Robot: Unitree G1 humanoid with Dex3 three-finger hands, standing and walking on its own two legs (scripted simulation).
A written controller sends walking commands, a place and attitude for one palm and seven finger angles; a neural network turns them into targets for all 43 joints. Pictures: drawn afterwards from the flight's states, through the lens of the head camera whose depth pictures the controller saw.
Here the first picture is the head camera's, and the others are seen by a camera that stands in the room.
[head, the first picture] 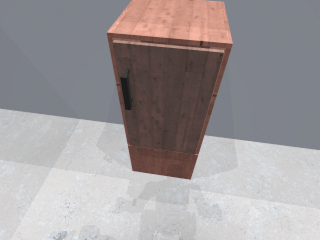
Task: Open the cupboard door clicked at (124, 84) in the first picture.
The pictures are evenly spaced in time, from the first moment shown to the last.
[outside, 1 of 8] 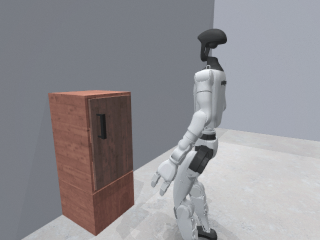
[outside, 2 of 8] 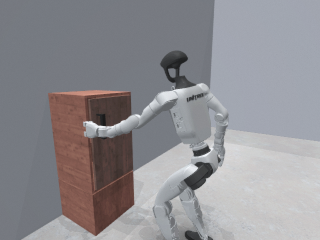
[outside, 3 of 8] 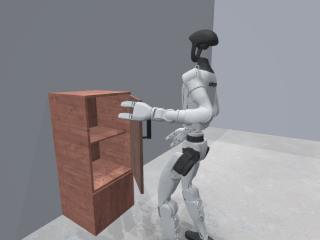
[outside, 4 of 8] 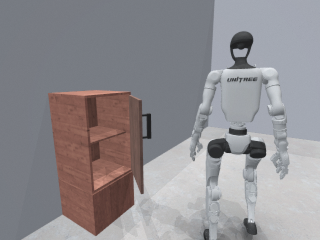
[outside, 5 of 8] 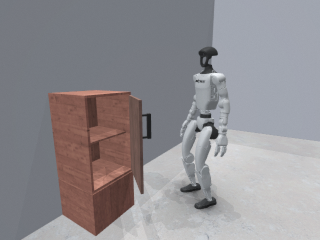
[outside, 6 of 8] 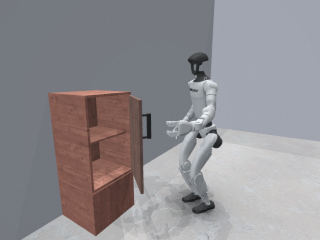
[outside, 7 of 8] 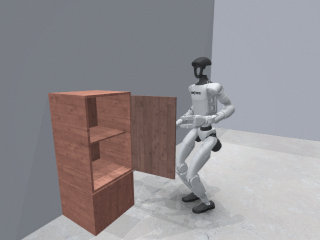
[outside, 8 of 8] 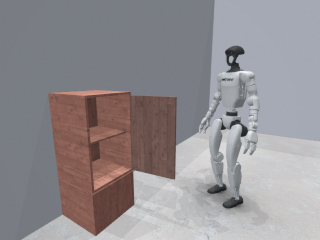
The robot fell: no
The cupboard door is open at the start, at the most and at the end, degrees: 0 100 98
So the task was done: yes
